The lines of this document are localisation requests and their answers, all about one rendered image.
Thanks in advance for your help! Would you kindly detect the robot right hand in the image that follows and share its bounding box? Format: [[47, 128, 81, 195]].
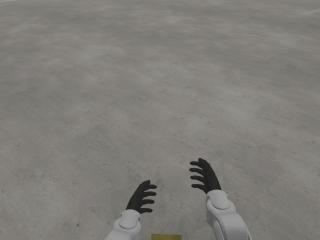
[[189, 158, 222, 194]]

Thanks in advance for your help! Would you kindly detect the robot left hand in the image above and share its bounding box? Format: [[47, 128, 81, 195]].
[[125, 180, 157, 214]]

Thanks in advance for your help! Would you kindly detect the robot left forearm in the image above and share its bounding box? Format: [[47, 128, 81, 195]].
[[104, 209, 142, 240]]

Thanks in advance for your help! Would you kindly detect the robot right forearm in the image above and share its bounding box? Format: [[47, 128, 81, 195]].
[[205, 189, 253, 240]]

